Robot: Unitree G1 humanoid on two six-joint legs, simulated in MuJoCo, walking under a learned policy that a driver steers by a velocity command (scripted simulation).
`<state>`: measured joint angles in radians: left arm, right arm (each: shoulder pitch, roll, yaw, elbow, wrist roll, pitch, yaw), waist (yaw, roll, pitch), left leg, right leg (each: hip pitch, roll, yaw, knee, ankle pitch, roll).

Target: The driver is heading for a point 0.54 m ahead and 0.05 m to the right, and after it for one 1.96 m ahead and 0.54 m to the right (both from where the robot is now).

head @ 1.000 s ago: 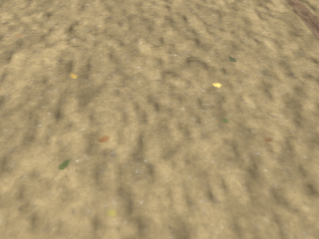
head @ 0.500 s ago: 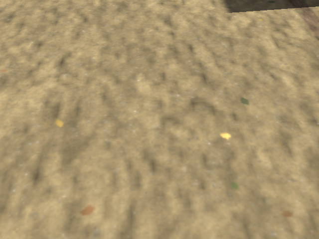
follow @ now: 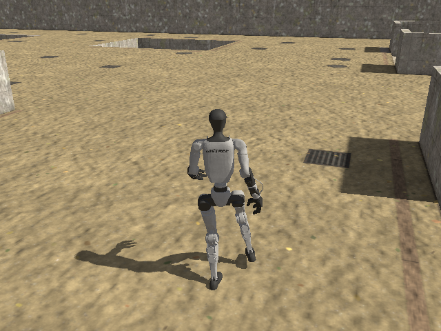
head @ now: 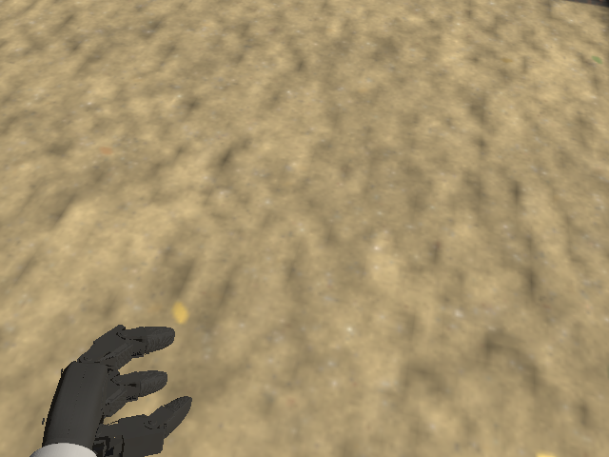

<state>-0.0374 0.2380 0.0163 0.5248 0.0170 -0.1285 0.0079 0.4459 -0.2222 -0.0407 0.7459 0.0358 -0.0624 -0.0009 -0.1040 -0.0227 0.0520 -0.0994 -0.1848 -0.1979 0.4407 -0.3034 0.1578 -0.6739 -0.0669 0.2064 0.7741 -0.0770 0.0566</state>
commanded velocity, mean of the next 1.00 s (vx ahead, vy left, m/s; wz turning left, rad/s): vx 1.00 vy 0.00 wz -0.19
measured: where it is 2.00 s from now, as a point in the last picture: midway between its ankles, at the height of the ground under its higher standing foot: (364, 116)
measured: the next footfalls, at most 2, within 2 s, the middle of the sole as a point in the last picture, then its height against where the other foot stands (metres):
right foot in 0.14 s outside the picture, level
left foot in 0.58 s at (192, 370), level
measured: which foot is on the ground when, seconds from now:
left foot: down 0.00-0.14, up 0.16-0.56, down 0.58-1.00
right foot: up 0.00-0.12, down 0.14-0.58, up 0.60-1.00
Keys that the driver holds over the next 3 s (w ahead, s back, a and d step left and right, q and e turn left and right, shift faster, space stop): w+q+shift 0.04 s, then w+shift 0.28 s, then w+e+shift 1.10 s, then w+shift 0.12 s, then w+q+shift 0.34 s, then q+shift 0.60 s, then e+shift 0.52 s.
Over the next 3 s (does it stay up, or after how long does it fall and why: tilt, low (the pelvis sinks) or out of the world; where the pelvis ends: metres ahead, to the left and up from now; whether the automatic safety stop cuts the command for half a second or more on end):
stays up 1.88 -0.55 0.00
